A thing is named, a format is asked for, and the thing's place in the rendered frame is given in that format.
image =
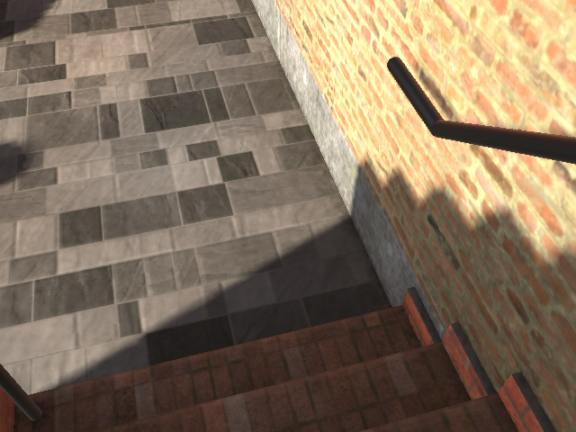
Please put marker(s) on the stairs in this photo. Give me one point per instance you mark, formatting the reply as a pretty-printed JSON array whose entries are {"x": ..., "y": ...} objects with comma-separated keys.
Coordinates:
[{"x": 367, "y": 373}]

